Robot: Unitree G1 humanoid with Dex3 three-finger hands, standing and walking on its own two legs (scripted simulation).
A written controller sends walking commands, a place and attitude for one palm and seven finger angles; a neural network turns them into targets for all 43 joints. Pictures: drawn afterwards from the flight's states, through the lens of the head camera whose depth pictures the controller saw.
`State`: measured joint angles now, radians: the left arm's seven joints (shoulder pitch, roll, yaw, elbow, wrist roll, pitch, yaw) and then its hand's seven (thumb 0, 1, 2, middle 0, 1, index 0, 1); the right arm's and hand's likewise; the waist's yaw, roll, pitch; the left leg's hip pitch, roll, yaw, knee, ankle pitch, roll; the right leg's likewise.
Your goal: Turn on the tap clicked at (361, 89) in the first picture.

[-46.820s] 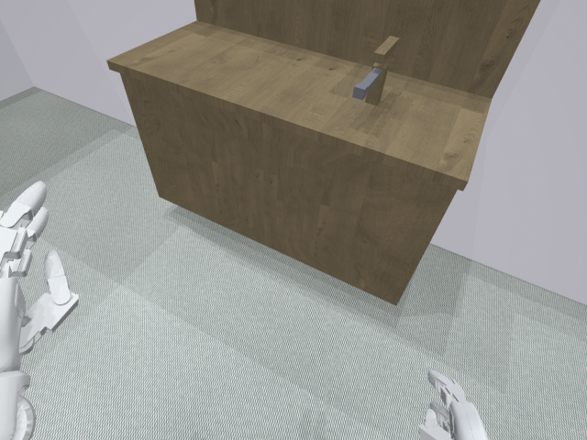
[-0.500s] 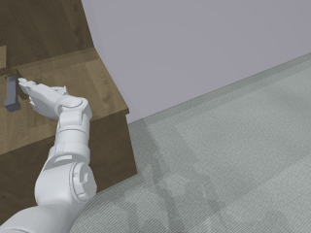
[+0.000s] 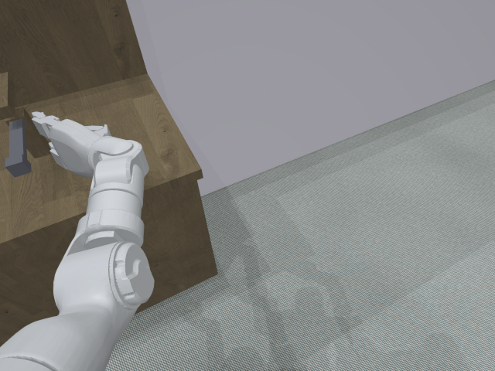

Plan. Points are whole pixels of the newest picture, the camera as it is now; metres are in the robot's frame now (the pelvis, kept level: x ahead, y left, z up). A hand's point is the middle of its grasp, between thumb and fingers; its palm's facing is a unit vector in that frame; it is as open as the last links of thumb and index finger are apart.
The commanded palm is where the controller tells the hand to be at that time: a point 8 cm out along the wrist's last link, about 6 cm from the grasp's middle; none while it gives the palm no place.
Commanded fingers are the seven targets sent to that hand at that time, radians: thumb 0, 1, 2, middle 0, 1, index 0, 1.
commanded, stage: lift the hand up off the lever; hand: left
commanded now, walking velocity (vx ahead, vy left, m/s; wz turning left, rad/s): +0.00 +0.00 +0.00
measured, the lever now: (18, 165) +0.48 +0.40 +0.08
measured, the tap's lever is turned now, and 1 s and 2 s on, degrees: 0 0 0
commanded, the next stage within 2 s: draw the hand back beside the body in 0.16 s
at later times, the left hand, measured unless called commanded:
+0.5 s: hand (119, 140) +0.44 +0.18 +0.17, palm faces +0.48 -0.88 -0.04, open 7.8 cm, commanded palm +0.37 +0.23 +0.17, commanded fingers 0.00 0.90 0.90 -0.16 -0.19 -0.16 -0.19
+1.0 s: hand (58, 218) +0.30 +0.22 +0.17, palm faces +0.26 -0.94 -0.22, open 7.6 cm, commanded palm +0.25 +0.27 +0.19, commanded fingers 0.00 0.90 0.90 -0.19 -0.26 -0.19 -0.26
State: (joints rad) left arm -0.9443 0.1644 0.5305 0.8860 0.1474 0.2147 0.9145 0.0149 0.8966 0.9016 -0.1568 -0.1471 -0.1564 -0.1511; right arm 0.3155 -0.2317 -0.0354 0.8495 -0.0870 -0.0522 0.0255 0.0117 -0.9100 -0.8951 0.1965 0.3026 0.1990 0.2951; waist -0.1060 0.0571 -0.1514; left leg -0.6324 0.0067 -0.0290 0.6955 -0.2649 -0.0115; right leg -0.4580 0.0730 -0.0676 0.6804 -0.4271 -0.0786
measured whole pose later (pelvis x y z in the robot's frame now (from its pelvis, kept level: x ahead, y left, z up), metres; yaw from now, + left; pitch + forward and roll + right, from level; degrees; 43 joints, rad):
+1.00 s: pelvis -0.02 +0.02 +0.03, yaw -3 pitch -4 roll +0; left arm -0.02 0.29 0.17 0.06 -0.08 -0.07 0.10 0.02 0.89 0.90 -0.19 -0.23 -0.19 -0.24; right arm 0.14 -0.22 0.04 0.63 0.03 -0.04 -0.07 0.02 -0.91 -0.90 0.20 0.30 0.20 0.30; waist 0.01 0.06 0.01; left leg -0.18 0.01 0.03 0.39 -0.13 0.01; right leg -0.02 0.07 0.00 0.35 -0.26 -0.05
